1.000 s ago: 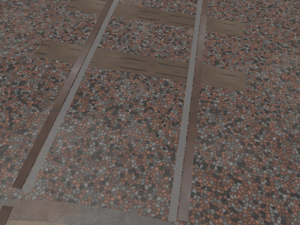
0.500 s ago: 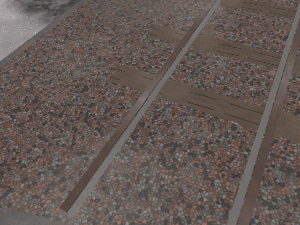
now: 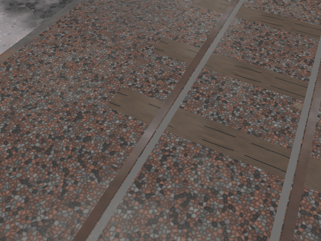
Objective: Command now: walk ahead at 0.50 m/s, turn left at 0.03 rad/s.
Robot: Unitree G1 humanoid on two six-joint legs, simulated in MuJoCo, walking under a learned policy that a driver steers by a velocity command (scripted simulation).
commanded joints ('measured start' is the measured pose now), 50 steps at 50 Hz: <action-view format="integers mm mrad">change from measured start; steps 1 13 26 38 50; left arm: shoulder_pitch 21 -249 -161 -69 -65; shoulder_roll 41 47 52 30 24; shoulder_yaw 11 2 3 -14 -9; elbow -56 -164 -63 31 113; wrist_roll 12 12 48 32 18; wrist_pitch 9 -26 -1 50 70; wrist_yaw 5 -47 -22 8 22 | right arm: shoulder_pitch -35 100 98 -78 -83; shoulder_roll -134 -189 -66 -95 -87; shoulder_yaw -34 -42 -4 -14 -6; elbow -48 70 78 96 186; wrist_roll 1 14 -5 -15 -3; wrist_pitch -29 19 93 82 64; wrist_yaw -9 -40 -79 -70 -71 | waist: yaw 37 -35 -48 36 18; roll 95 117 -78 158 54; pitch -8 30 -134 2 -50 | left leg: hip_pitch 45 260 -86 -97 27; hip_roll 276 293 146 161 125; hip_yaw -231 -140 -92 -140 -91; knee -220 -62 536 25 108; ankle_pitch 195 404 -216 -192 156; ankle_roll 197 97 -124 -39 -53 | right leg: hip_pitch -98 -4 240 330 394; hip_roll -44 64 -94 97 77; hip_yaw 35 -21 65 -35 -32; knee -92 -590 -829 -702 -650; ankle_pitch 126 271 590 -37 231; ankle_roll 22 -39 -237 -19 -27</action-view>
